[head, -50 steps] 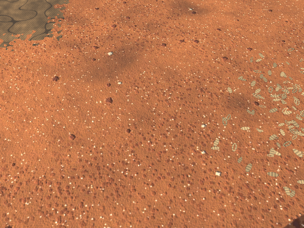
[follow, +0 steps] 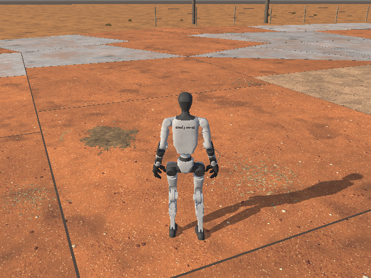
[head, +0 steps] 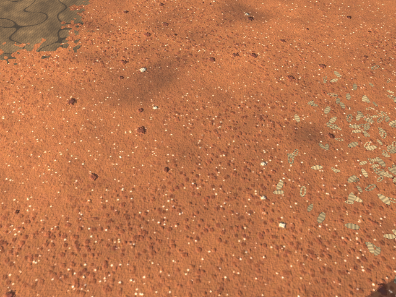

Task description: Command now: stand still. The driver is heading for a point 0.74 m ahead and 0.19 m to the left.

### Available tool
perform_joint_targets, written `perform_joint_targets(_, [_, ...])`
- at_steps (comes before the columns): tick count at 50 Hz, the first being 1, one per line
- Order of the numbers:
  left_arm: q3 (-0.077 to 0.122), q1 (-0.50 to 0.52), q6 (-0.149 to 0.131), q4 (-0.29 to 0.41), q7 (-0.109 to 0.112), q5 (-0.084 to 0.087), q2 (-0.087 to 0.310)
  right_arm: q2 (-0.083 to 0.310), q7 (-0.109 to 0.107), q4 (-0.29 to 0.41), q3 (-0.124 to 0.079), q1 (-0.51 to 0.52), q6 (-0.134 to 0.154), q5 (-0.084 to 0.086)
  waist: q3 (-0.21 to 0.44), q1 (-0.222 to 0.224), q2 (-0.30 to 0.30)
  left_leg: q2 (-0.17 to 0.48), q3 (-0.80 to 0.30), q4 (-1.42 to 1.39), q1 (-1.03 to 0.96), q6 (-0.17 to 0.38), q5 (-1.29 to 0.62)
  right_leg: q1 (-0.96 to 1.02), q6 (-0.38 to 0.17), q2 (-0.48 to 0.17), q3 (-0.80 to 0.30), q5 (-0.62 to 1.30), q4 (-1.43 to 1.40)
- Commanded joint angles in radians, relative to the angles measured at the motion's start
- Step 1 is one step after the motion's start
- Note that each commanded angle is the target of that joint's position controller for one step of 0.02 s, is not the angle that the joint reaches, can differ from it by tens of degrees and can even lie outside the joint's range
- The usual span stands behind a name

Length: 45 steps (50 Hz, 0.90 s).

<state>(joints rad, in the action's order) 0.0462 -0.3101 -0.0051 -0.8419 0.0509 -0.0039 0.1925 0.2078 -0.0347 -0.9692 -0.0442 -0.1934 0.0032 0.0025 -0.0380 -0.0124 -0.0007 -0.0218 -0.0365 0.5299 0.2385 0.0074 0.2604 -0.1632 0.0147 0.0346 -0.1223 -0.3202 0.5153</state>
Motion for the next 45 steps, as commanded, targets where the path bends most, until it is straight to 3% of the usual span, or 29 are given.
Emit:
perform_joint_targets(1, [0.02,-0.042,-0.011,0.017,0.005,0.001,0.093,0.102,-0.005,0.019,-0.019,-0.004,0.007,0.001,-0.001,-0.001,-0.001,0.046,-0.052,-0.1,-0.048,0.021,-0.095,-0.078,-0.006,-0.025,-0.01,0.174,-0.091])
perform_joint_targets(27, [-0.01,-0.085,-0.014,-0.162,0.002,0.004,0.073,0.086,-0.009,-0.076,0.002,-0.056,0.001,0.001,-0.026,-0.001,0.0,0.033,-0.038,-0.123,-0.041,0.025,-0.064,-0.098,-0.01,-0.017,0.014,0.138,-0.115])
perform_joint_targets(28, [-0.013,-0.12,-0.011,-0.183,0.003,0.006,0.058,0.081,-0.011,-0.094,0.003,-0.089,-0.001,0.003,0.023,0.001,-0.012,0.017,-0.026,-0.132,-0.057,0.034,0.158,-0.083,-0.02,0.011,0.045,-0.064,-0.103])
perform_joint_targets(29, [-0.005,-0.116,-0.01,-0.176,0.005,0.015,0.083,0.115,-0.013,-0.098,-0.009,-0.115,-0.002,0.017,-0.004,-0.003,-0.027,0.014,-0.04,-0.129,-0.022,0.059,0.446,-0.134,-0.045,0.027,0.057,-0.323,-0.066])
perform_joint_targets(30, [-0.001,-0.091,-0.018,-0.155,0.003,0.02,0.1,0.137,-0.011,-0.095,-0.015,-0.138,0.007,0.024,-0.066,-0.014,-0.05,0.064,-0.121,-0.163,0.013,0.094,0.633,-0.235,-0.069,0.007,0.036,-0.463,-0.037])
perform_joint_targets(31, [-0.008,-0.038,-0.039,-0.122,-0.002,0.03,0.081,0.15,-0.007,-0.085,-0.017,-0.159,0.026,0.031,-0.111,-0.033,-0.09,0.143,-0.238,-0.226,0.0,0.136,0.672,-0.317,-0.073,-0.013,0.034,-0.415,0.016])
perform_joint_targets(32, [-0.019,0.012,-0.063,-0.095,-0.01,0.036,0.042,0.173,-0.003,-0.077,-0.025,-0.163,0.046,0.032,-0.111,-0.037,-0.155,0.239,-0.371,-0.315,-0.023,0.18,0.622,-0.331,-0.059,-0.012,0.085,-0.213,0.101])
perform_joint_targets(33, [-0.02,0.028,-0.08,-0.09,-0.021,0.031,0.033,0.204,-0.001,-0.072,-0.039,-0.152,0.056,0.031,-0.087,-0.026,-0.201,0.324,-0.474,-0.391,0.026,0.219,0.561,-0.267,-0.053,-0.034,0.12,-0.044,0.202])
perform_joint_targets(34, [-0.013,0.009,-0.091,-0.093,-0.029,0.026,0.056,0.199,0.0,-0.046,-0.038,-0.105,0.064,0.027,-0.066,0.004,-0.172,0.344,-0.485,-0.413,0.102,0.222,0.503,-0.202,-0.065,-0.062,0.104,-0.036,0.261])
perform_joint_targets(35, [-0.012,-0.042,-0.098,-0.102,-0.034,0.025,0.05,0.184,0.005,-0.005,-0.032,-0.017,0.069,0.029,-0.055,0.057,-0.161,0.322,-0.423,-0.415,0.186,0.195,0.454,-0.112,-0.085,-0.071,0.111,-0.08,0.238])
perform_joint_targets(36, [-0.015,-0.135,-0.103,-0.134,-0.034,0.028,0.028,0.173,0.012,0.04,-0.025,0.09,0.069,0.041,-0.049,0.124,-0.163,0.255,-0.291,-0.397,0.293,0.146,0.394,0.049,-0.108,-0.057,0.155,-0.072,0.096])
perform_joint_targets(37, [-0.009,-0.234,-0.105,-0.182,-0.03,0.02,0.026,0.162,0.014,0.065,-0.023,0.137,0.065,0.046,-0.051,0.168,-0.147,0.164,-0.159,-0.305,0.366,0.105,0.356,0.191,-0.108,-0.004,0.211,-0.02,-0.025])
perform_joint_targets(38, [0.002,-0.311,-0.106,-0.222,-0.025,0.011,0.05,0.127,0.013,0.086,-0.015,0.154,0.068,0.04,-0.061,0.187,-0.038,0.09,-0.065,-0.11,0.42,0.075,0.314,0.266,-0.102,0.0,0.182,-0.01,-0.106])
perform_joint_targets(39, [0.015,-0.417,-0.094,-0.228,-0.035,-0.05,0.119,0.066,0.037,0.091,-0.013,0.168,0.048,-0.039,-0.002,0.219,0.284,-0.002,0.048,0.284,0.578,0.079,0.292,0.402,-0.14,-0.216,-0.171,-0.337,-0.307])
perform_joint_targets(40, [0.022,-0.349,-0.084,-0.191,-0.039,-0.053,0.167,0.037,0.052,0.143,-0.004,0.179,0.049,-0.052,-0.066,0.158,0.285,-0.015,0.044,0.432,0.751,0.081,0.217,0.34,-0.209,-0.403,-0.507,-0.49,-0.407])
perform_joint_targets(41, [0.03,-0.284,-0.075,-0.177,-0.037,-0.051,0.181,0.045,0.067,0.173,-0.006,0.198,0.052,-0.057,-0.111,0.125,0.238,0.066,-0.013,0.509,0.782,0.087,0.116,0.215,-0.282,-0.458,-0.63,-0.623,-0.461])
perform_joint_targets(42, [0.024,-0.19,-0.081,-0.145,-0.042,-0.038,0.149,0.083,0.079,0.175,-0.013,0.213,0.057,-0.05,-0.13,0.083,0.127,0.106,-0.021,0.538,0.778,0.071,0.003,0.193,-0.262,-0.41,-0.519,-0.515,-0.44])
perform_joint_targets(43, [0.025,-0.159,-0.09,-0.131,-0.047,-0.028,0.147,0.098,0.088,0.162,-0.019,0.188,0.062,-0.052,-0.079,0.067,0.08,0.112,-0.009,0.516,0.718,0.053,-0.044,0.19,-0.23,-0.349,-0.4,-0.396,-0.434])
perform_joint_targets(45, [0.018,-0.178,-0.105,-0.138,-0.044,-0.018,0.125,0.095,0.101,0.151,-0.022,0.16,0.052,-0.054,-0.048,0.056,0.088,0.105,0.034,0.494,0.634,0.023,-0.094,0.169,-0.205,-0.276,-0.256,-0.236,-0.462])
